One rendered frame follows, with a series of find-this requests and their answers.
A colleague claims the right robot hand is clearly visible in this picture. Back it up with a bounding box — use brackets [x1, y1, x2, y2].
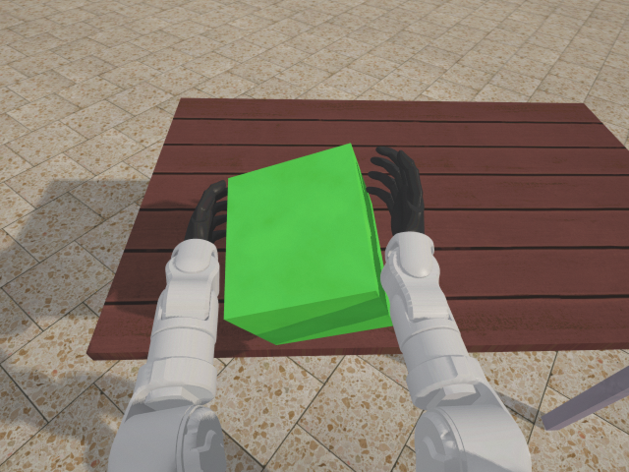
[366, 147, 425, 236]

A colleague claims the robot left upper arm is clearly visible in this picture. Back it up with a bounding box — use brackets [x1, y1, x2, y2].
[109, 404, 227, 472]

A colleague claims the right robot forearm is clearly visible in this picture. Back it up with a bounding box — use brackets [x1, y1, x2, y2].
[380, 232, 532, 469]

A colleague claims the table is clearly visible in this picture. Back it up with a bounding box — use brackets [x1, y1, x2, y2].
[86, 98, 629, 431]

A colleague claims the left robot forearm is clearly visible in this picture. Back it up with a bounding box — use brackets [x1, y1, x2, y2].
[108, 239, 219, 472]

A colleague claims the left robot hand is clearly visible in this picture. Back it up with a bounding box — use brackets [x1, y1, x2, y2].
[184, 180, 228, 244]

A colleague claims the robot right upper arm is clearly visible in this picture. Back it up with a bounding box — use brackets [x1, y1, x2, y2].
[415, 404, 532, 472]

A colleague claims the carton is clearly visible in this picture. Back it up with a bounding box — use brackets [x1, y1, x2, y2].
[224, 144, 393, 345]

